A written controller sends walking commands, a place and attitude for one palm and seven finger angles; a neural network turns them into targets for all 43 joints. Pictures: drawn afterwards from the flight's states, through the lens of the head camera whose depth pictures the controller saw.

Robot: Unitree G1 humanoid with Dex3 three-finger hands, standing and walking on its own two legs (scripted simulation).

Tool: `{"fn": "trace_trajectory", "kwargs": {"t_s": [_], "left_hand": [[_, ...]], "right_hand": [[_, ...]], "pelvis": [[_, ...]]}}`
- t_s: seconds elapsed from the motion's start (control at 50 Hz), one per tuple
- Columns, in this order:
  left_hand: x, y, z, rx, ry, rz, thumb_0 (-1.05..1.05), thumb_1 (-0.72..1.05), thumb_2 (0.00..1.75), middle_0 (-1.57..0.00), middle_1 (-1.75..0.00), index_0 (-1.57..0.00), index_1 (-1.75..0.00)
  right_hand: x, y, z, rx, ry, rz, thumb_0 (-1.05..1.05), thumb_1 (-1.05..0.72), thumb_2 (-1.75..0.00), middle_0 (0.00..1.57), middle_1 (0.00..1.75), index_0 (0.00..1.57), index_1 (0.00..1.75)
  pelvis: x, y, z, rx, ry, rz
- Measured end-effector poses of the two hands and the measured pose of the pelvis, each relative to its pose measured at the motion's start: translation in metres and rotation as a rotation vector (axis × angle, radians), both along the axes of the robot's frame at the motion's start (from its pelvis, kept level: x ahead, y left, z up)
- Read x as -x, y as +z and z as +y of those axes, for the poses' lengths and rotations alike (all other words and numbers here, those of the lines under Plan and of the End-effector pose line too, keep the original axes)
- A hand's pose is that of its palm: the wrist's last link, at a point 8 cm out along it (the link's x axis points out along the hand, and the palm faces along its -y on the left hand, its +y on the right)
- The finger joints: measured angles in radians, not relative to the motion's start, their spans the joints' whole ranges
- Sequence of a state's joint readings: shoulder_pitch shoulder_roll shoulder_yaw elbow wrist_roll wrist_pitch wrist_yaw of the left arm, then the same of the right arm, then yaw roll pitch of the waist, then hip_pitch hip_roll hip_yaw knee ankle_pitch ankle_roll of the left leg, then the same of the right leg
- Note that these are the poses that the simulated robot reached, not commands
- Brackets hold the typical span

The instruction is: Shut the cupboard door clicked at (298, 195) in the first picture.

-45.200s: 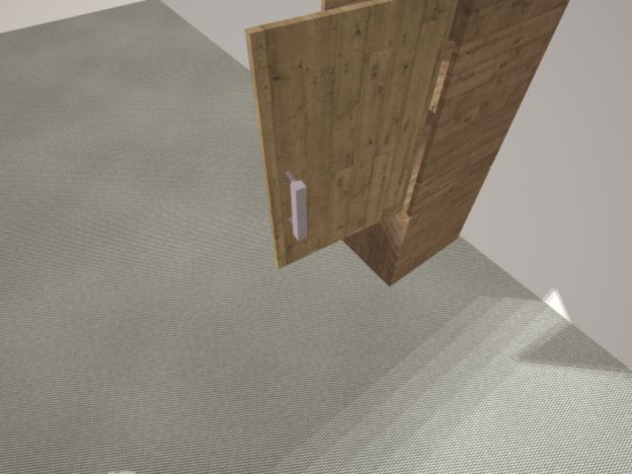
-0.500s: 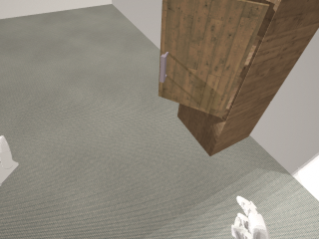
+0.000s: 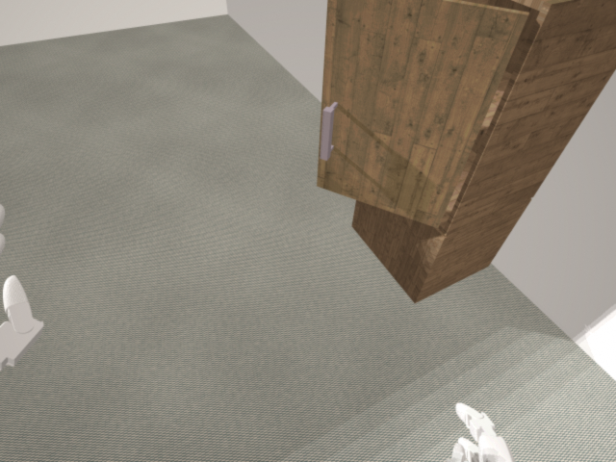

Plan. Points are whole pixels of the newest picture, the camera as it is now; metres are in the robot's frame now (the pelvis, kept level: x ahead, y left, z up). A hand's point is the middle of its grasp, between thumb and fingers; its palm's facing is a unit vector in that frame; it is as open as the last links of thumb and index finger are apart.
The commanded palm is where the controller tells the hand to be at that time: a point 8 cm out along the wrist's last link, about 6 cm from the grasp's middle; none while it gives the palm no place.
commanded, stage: stop stepping back and stand still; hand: left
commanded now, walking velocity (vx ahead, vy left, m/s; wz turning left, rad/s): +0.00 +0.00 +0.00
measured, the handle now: (329, 131) +0.96 -0.02 -0.11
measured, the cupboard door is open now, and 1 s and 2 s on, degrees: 36 36 36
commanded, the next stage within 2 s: let the arm hang, fingers relaxed in 0.06 s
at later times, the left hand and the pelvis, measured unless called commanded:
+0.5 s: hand out of the picture +0.06 +0.17 -0.17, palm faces -0.02 -0.98 -0.18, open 7.2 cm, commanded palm none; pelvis -0.01 +0.00 -0.01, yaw +1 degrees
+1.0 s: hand out of the picture +0.07 +0.24 -0.14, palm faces +0.00 -0.93 -0.36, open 7.4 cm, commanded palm none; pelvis +0.01 -0.01 +0.01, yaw +0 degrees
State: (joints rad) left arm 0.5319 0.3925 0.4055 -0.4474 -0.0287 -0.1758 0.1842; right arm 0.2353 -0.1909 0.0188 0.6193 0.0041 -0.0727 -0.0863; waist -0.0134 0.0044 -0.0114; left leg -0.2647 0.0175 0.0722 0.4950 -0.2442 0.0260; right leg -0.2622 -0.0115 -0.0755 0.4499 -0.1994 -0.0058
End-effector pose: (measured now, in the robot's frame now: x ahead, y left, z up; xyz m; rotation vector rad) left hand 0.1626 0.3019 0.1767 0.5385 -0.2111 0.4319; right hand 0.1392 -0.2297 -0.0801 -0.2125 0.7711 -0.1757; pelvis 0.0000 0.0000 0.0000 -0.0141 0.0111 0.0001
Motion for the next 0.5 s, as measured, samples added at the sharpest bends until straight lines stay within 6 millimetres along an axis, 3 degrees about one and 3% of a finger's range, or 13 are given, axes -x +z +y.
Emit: {"fn": "trace_trajectory", "kwargs": {"t_s": [0.16,0.18,0.22,0.26,0.32,0.36,0.44,0.5], "left_hand": [[0.002,-0.006,0.004,0.008,0.017,0.040,0.01,0.89,0.90,-0.21,-0.31,-0.21,-0.30],[0.000,-0.014,0.005,0.008,0.007,0.065,0.01,0.89,0.90,-0.21,-0.31,-0.21,-0.30],[-0.010,-0.056,0.009,0.066,-0.004,0.240,0.00,0.89,0.90,-0.21,-0.30,-0.21,-0.30],[-0.013,-0.114,0.007,0.160,0.007,0.488,0.00,0.90,0.90,-0.20,-0.30,-0.20,-0.30],[0.007,-0.199,-0.012,0.279,0.006,0.849,0.00,0.90,0.90,-0.20,-0.30,-0.20,-0.30],[0.030,-0.243,-0.032,0.350,-0.008,1.036,0.00,0.90,0.90,-0.20,-0.30,-0.20,-0.30],[0.083,-0.301,-0.072,0.502,-0.018,1.289,0.01,0.90,0.89,-0.20,-0.30,-0.20,-0.30],[0.112,-0.319,-0.079,0.583,0.048,1.356,-0.01,0.95,0.89,-0.21,-0.30,-0.21,-0.30]], "right_hand": [[-0.006,0.000,0.000,0.005,0.005,-0.003,0.01,-0.90,-0.90,0.21,0.30,0.21,0.30],[-0.008,-0.003,0.000,-0.003,0.028,-0.006,0.01,-0.90,-0.90,0.21,0.30,0.20,0.30],[-0.011,-0.015,-0.003,-0.018,0.084,0.028,0.01,-0.90,-0.90,0.21,0.30,0.20,0.30],[-0.012,-0.027,-0.008,-0.026,0.102,0.065,0.01,-0.90,-0.90,0.21,0.30,0.21,0.30],[-0.005,-0.039,-0.016,-0.029,0.082,0.112,0.01,-0.90,-0.90,0.21,0.30,0.21,0.30],[0.008,-0.043,-0.021,-0.022,0.064,0.156,0.01,-0.90,-0.90,0.21,0.30,0.21,0.30],[0.048,-0.044,-0.031,0.011,0.035,0.303,0.01,-0.91,-0.90,0.21,0.30,0.20,0.30],[0.080,-0.043,-0.036,0.035,0.016,0.430,0.01,-0.91,-0.90,0.21,0.30,0.20,0.30]], "pelvis": [[-0.003,0.000,0.002,0.000,0.001,0.005],[-0.003,-0.001,0.003,0.002,0.010,0.008],[0.000,-0.004,0.007,0.003,0.019,0.011],[0.004,-0.007,0.010,0.000,0.016,0.012],[0.008,-0.010,0.012,-0.011,0.005,0.007],[0.010,-0.011,0.011,-0.019,0.000,0.002],[0.012,-0.009,0.004,-0.026,0.003,-0.008],[0.012,-0.007,-0.001,-0.021,0.011,-0.010]]}}
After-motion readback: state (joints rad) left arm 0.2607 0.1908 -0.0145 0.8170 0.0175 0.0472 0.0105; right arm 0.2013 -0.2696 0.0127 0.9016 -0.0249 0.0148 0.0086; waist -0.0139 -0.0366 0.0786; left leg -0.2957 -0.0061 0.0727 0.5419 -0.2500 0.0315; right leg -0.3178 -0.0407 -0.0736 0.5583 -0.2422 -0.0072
